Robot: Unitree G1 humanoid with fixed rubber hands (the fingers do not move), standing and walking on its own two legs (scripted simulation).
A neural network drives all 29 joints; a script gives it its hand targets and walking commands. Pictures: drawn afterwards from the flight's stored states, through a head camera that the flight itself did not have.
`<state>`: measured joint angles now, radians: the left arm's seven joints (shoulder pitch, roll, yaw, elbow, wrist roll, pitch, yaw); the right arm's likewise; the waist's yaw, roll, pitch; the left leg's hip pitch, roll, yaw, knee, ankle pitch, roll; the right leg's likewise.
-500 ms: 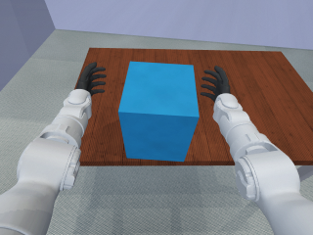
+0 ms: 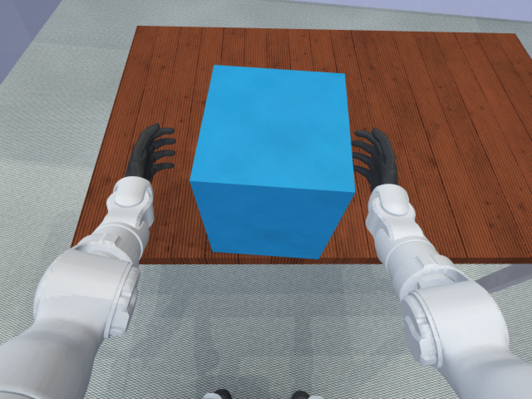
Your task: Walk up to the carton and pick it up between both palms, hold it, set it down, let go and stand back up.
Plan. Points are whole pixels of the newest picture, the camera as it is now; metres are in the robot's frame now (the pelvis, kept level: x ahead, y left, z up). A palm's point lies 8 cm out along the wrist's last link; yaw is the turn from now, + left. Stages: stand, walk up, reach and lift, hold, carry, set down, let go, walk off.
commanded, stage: reach and lift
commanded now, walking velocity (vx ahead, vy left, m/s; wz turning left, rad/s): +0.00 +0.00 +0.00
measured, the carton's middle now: (271, 172) +0.47 +0.01 +0.00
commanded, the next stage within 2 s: none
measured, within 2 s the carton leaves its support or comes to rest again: neither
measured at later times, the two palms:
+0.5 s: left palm (177, 184) +0.43 +0.16 +0.01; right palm (364, 190) +0.43 -0.14 +0.02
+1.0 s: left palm (176, 187) +0.42 +0.16 +0.01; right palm (363, 193) +0.42 -0.13 +0.02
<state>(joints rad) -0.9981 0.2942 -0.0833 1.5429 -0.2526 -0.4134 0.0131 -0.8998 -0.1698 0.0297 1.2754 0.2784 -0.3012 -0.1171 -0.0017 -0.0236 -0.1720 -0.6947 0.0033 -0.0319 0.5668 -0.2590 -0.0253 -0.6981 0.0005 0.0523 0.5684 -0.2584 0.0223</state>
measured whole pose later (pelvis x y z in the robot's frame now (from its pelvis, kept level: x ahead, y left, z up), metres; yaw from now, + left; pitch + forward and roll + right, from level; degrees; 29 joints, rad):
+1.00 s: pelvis -0.01 +0.00 +0.00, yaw +0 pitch +23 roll +0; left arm -0.97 0.12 0.43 1.53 0.06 -0.54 0.01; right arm -0.87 0.02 -0.58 1.24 -0.44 -0.45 -0.12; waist 0.00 -0.01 -0.17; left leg -0.72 0.00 -0.03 0.57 -0.25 -0.02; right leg -0.73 0.00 0.05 0.57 -0.24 0.02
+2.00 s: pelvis -0.01 +0.00 +0.00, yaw +0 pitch +23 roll +0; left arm -0.96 0.11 0.41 1.53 0.06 -0.59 0.02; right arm -0.84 0.02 -0.53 1.24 -0.40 -0.51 -0.14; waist 0.00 -0.01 -0.17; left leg -0.72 0.00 -0.03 0.57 -0.25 -0.02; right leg -0.73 0.00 0.05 0.57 -0.24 0.03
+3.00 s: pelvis -0.01 +0.00 +0.00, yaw +0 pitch +23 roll +0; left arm -0.83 0.11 0.04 1.41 -0.11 -0.48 0.13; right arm -0.71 -0.01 -0.10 1.10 0.04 -0.35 -0.22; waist 0.00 0.01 -0.29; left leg -0.72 0.00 -0.03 0.57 -0.24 -0.02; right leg -0.73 0.00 0.05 0.57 -0.23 0.02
